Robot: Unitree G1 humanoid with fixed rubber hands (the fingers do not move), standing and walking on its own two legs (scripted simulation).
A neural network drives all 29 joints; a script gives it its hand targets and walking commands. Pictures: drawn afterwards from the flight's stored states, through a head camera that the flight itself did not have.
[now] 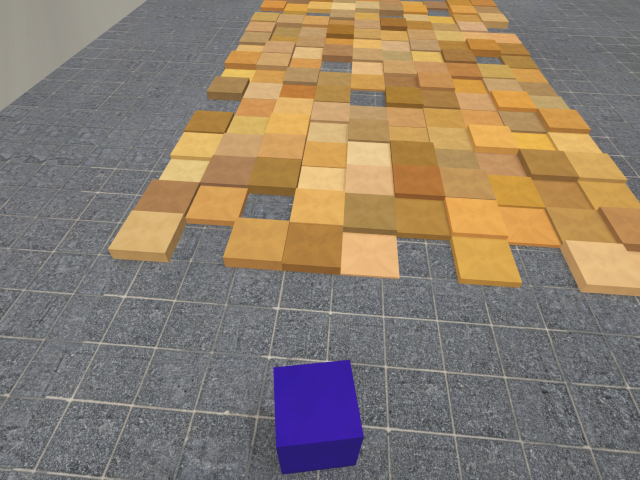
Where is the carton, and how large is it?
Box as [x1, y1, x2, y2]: [273, 360, 363, 473]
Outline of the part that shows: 349,360 273,367 276,448 282,473 355,464 363,435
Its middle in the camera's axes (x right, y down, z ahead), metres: -0.01 +0.49 +1.08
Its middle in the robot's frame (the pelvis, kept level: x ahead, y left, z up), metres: +0.45 +0.01 -0.65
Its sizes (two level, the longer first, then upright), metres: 0.210 0.200 0.250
